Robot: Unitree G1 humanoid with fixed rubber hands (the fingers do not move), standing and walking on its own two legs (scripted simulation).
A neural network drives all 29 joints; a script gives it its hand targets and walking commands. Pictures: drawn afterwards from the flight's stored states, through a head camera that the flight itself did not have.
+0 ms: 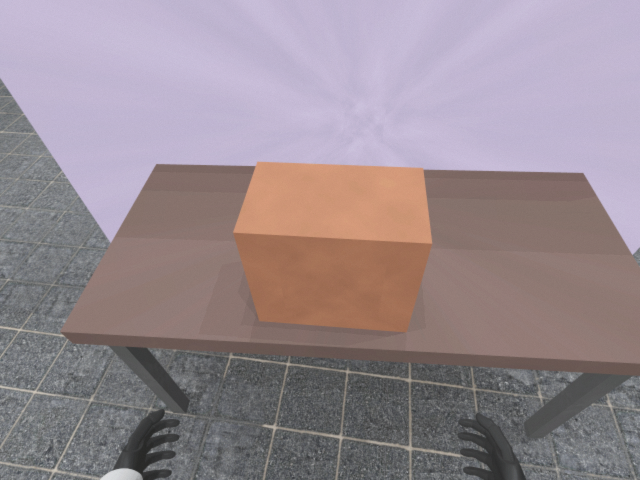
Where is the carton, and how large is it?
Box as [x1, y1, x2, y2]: [233, 162, 431, 331]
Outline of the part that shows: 257,162 233,233 259,320 406,331 431,245 422,168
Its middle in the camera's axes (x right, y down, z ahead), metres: +0.03 +0.01 +0.69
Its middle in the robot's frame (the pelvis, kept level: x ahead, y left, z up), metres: +0.50 +0.01 -0.05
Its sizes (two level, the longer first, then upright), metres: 0.282 0.168 0.253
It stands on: a table, 0.57 m high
